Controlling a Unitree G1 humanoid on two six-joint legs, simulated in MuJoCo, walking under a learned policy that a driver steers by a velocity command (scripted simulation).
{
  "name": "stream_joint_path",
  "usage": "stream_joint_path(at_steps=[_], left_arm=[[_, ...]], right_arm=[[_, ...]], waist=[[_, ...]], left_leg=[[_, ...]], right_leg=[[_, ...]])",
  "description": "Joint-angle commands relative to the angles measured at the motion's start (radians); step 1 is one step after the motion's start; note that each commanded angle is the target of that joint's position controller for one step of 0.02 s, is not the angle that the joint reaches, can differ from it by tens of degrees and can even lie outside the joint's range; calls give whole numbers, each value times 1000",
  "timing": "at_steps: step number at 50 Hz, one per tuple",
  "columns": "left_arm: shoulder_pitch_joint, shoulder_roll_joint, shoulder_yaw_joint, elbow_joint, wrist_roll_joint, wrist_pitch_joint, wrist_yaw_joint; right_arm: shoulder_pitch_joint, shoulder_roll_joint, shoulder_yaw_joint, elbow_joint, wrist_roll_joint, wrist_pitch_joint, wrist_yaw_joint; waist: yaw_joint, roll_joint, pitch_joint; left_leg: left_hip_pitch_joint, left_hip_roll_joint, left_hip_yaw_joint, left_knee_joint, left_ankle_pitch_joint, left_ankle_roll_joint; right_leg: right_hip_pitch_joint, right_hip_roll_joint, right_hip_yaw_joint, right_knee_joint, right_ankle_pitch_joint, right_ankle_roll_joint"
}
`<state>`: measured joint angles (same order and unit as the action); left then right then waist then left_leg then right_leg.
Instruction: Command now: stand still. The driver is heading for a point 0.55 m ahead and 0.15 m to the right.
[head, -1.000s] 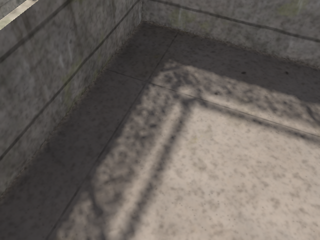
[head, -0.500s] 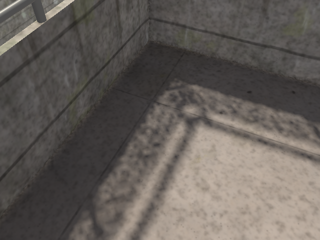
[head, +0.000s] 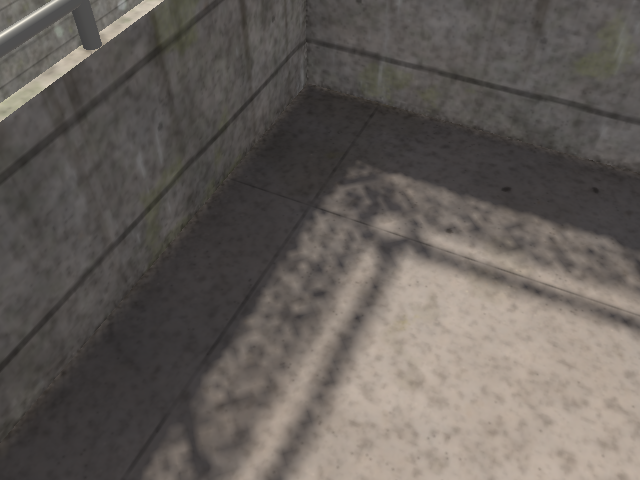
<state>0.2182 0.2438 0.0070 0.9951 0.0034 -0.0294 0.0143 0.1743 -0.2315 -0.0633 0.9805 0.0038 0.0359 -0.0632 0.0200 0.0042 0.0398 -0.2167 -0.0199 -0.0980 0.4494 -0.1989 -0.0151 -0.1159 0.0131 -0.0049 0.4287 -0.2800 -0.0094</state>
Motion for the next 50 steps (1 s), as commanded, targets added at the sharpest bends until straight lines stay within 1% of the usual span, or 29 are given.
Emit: stream_joint_path(at_steps=[1,11,22,34,50], left_arm=[[24,110,20,-26,-1,-8,5],[70,96,18,-1,-2,-7,10],[119,77,15,15,-3,-7,13],[164,59,15,24,-4,-8,15],[205,40,17,31,-6,-9,17]], right_arm=[[-2,-110,-18,-17,0,-10,-3],[10,-103,-8,43,2,-12,-4],[27,-93,1,83,3,-12,-5],[46,-82,7,105,4,-11,-6],[71,-70,11,114,5,-12,-7]], waist=[[-1,1,-15],[-3,1,-5],[-5,0,2],[-8,-1,9],[-9,-3,17]], left_leg=[[86,39,-28,-42,185,37],[72,36,-20,-50,168,39],[61,34,-15,-52,162,40],[54,32,-10,-52,160,40],[46,30,-6,-50,159,39]], right_leg=[[-109,-50,47,-109,56,-12],[-108,-45,40,-112,53,-11],[-108,-41,35,-109,62,-8],[-109,-39,32,-107,72,-8],[-108,-38,29,-105,80,-7]])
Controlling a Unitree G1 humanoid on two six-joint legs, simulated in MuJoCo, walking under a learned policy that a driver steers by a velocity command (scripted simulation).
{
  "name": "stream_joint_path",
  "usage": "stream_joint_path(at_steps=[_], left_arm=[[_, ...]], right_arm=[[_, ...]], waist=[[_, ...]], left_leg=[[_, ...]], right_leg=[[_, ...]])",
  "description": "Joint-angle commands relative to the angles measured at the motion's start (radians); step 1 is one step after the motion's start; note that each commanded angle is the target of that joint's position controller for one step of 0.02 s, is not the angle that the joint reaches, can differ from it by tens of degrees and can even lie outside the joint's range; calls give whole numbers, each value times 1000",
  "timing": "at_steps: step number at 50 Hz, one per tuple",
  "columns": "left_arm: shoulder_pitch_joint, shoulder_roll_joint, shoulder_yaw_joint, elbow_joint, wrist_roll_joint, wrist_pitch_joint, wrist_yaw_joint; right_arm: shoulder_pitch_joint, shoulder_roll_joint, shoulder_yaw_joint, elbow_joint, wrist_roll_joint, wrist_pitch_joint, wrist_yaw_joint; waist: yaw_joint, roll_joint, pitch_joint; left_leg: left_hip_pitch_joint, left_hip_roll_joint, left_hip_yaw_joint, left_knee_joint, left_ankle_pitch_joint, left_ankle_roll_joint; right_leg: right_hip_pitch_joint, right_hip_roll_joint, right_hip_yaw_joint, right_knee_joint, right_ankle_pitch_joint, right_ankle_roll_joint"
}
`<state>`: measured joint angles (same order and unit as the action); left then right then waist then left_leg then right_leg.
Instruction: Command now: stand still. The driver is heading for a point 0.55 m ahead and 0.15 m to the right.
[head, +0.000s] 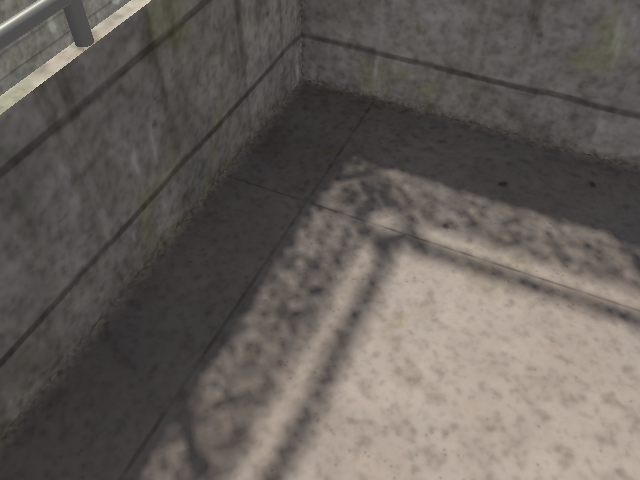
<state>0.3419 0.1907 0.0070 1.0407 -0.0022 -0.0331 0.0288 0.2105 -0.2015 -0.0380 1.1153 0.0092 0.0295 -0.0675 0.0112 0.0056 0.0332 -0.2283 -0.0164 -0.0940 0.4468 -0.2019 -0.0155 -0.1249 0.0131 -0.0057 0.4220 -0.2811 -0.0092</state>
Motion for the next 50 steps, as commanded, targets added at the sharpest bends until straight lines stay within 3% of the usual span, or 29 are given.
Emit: stream_joint_path(at_steps=[1,2,4,6,7,8,11,12,14,15,16,17,18,19,21,22,24,27,33,36,38,39,40,41,42,43,44,46,50], left_arm=[[83,92,17,-14,-1,-5,3],[101,86,17,-4,-1,-4,4],[92,137,35,-14,-15,0,14],[136,197,57,-18,-29,-9,19],[128,228,71,-22,-33,-17,20],[113,223,73,-31,-27,-24,19],[58,196,72,-60,-40,-31,6],[38,208,77,-63,-38,-20,4],[27,194,71,-76,-34,-11,-2],[-13,139,52,-96,-24,-19,-10],[-33,59,31,-146,-14,-40,-14],[-16,81,38,-149,-43,-58,-11],[-39,117,44,-160,-61,-72,-17],[-44,131,48,-154,-54,-81,-23],[-63,157,66,-150,-28,-85,-27],[-63,151,68,-146,-25,-80,-35],[-93,115,62,-154,-24,-66,-46],[-234,81,45,-216,-25,-54,-49],[-418,72,26,-305,-31,-55,-81],[-390,110,43,-325,-27,-61,-100],[-167,186,85,-276,-30,-56,-102],[-16,244,115,-240,-30,-47,-92],[93,342,137,-228,-15,-38,-75],[89,318,125,-230,-7,-39,-70],[49,253,110,-230,-3,-45,-65],[-35,216,98,-247,-9,-53,-64],[-113,189,88,-269,-9,-59,-70],[-193,161,74,-299,6,-62,-70],[-147,198,76,-271,11,-66,-48]], right_arm=[[37,-99,-15,-20,0,-5,-3],[52,-85,-11,-12,0,-5,-3],[53,-86,-14,-17,7,-9,-3],[-7,-70,-10,-57,7,-38,9],[-38,-61,-6,-78,6,-60,20],[-48,-73,-10,-89,11,-76,29],[-21,-73,-15,-100,31,-109,48],[38,-62,-17,-72,27,-115,56],[221,-79,-41,7,22,-112,60],[345,-120,-57,28,22,-111,56],[471,-247,-78,32,21,-118,58],[416,-214,-59,23,-9,-141,69],[295,-157,-39,-16,-5,-156,74],[213,-123,-25,-44,-2,-161,81],[169,-95,-8,-64,-5,-152,88],[200,-79,-2,-57,-9,-144,84],[259,-101,-1,-44,-14,-137,71],[261,-133,-3,-55,-23,-131,51],[308,-153,-6,-55,-10,-130,42],[270,-187,-15,-79,-14,-116,37],[225,-218,-24,-110,-25,-93,28],[202,-223,-22,-136,-25,-93,28],[281,-112,11,-179,-43,-116,45],[298,-78,28,-187,-19,-167,69],[167,-171,0,-230,22,-200,80],[93,-192,-3,-264,33,-213,77],[70,-192,-11,-264,19,-211,65],[119,-189,-26,-260,2,-174,52],[73,-133,-21,-305,-28,-138,35]], waist=[[0,-4,24],[0,-11,2],[4,-72,52],[36,-167,118],[39,-187,163],[33,-165,183],[0,-124,157],[-35,-128,125],[-100,-74,55],[-156,67,16],[-171,319,-53],[-126,229,-39],[-80,123,58],[-53,82,84],[-30,68,87],[-32,82,74],[-38,74,68],[-59,49,99],[-87,50,132],[-27,89,54],[97,133,-96],[175,100,-176],[124,-148,-323],[96,-198,-457],[114,-141,-308],[77,-62,-176],[25,38,-105],[-47,25,-53],[-58,-45,-38]], left_leg=[[58,27,-10,-48,161,39],[64,11,8,-42,61,40],[-35,-46,71,41,-272,48],[-195,-42,114,216,-285,52],[-243,16,105,315,-216,53],[-303,54,86,370,-236,61],[-258,79,104,216,-251,87],[-98,44,152,104,-172,86],[221,-38,205,35,-43,61],[352,95,1,-73,-125,104],[477,348,-466,-249,-236,246],[396,436,-673,-307,-400,316],[329,415,-571,-307,-426,288],[283,358,-432,-311,-343,245],[234,265,-218,-321,-82,182],[230,233,-146,-320,28,169],[242,220,-65,-316,209,180],[202,213,26,-341,285,179],[246,242,161,-354,366,160],[356,266,215,-191,838,131],[351,255,246,131,1100,101],[173,220,252,381,964,69],[-237,63,237,808,245,12],[-444,-62,27,1035,-339,15],[-550,7,-50,1056,-279,50],[-548,58,-30,980,-184,65],[-493,93,-14,894,-136,61],[-344,137,3,806,-121,30],[-268,102,77,535,18,-31]], right_leg=[[-99,-38,30,-99,81,-7],[-89,-32,27,-109,-25,-12],[-117,-63,93,-145,-351,-63],[-99,-233,320,-272,-568,-165],[-115,-338,433,-328,-550,-218],[-94,-375,467,-340,-484,-239],[-35,-310,325,-290,-289,-175],[-103,-249,227,-240,-243,-153],[-274,-155,126,-85,-162,-129],[-385,-78,31,195,-58,-81],[-595,41,-38,555,-220,-30],[-665,11,96,774,-270,-48],[-736,-56,126,845,-175,-77],[-728,-99,112,832,-65,-89],[-663,-144,80,725,66,-81],[-633,-148,57,694,99,-71],[-650,-145,23,652,144,-41],[-665,-133,11,471,239,-18],[-568,-71,-45,208,339,-67],[-457,-3,-99,193,246,-124],[-189,71,-130,189,196,-167],[82,43,-42,149,217,-204],[479,-226,434,129,120,-356],[601,-379,896,-93,-15,-471],[500,-326,776,-139,-29,-391],[319,-286,611,-156,50,-344],[146,-240,500,-177,156,-316],[-74,-192,334,-197,450,-293],[-235,-112,124,-179,828,-267]])
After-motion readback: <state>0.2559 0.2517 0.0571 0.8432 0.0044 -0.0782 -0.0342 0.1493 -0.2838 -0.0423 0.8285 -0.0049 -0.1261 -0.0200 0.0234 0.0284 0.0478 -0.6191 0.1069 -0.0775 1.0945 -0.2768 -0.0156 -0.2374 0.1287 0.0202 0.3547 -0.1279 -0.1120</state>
